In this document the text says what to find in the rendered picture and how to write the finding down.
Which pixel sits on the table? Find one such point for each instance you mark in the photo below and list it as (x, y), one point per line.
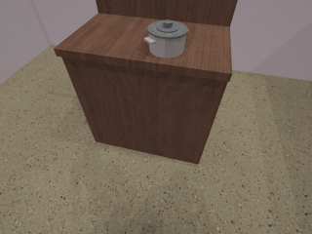
(135, 100)

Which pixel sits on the pot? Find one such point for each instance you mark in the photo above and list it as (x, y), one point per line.
(166, 48)

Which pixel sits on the knob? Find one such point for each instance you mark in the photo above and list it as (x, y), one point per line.
(167, 22)

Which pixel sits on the lid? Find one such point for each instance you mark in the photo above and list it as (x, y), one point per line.
(158, 30)

